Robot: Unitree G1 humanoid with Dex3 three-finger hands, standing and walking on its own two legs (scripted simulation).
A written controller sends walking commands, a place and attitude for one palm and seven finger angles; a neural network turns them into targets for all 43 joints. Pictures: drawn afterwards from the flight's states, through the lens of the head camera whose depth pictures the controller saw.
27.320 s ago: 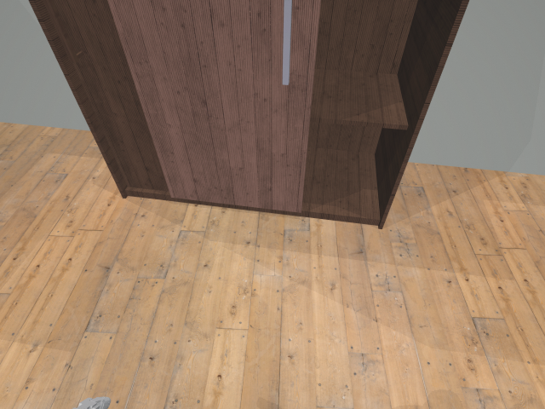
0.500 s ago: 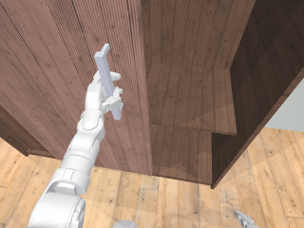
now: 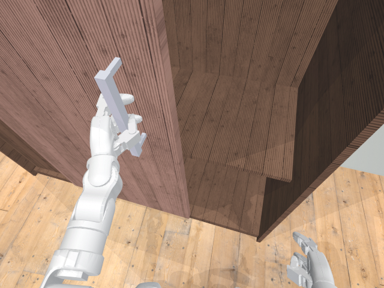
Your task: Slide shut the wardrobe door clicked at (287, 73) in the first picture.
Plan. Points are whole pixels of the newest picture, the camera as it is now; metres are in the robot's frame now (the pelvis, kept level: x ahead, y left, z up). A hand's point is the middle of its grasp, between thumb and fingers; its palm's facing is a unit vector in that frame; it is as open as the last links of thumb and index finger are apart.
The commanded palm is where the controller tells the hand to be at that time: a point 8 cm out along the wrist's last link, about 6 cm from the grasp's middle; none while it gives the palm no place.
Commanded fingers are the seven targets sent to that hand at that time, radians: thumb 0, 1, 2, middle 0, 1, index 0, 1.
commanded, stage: step sideways, sliding the door along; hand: left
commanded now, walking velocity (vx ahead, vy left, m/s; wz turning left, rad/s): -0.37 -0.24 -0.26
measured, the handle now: (127, 114) +0.42 +0.19 +0.09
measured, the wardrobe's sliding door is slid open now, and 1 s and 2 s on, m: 0.34 0.17 0.03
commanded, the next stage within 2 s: none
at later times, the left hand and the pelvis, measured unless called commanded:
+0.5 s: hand (185, 147) +0.35 +0.06 +0.09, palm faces +0.09 -0.99 -0.12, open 6.0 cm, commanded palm +0.32 +0.06 +0.10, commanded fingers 0.00 0.90 0.90 -0.45 -1.40 -0.45 -1.40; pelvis +0.03 -0.05 -0.01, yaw -2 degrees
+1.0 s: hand (220, 154) +0.34 -0.01 +0.10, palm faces +0.17 -0.98 -0.06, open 6.0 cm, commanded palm +0.30 -0.02 +0.10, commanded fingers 0.00 0.90 0.90 -0.45 -1.40 -0.45 -1.40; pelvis -0.01 -0.13 +0.00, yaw -4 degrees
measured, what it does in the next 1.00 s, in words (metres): steps to the right: left foot, then right foot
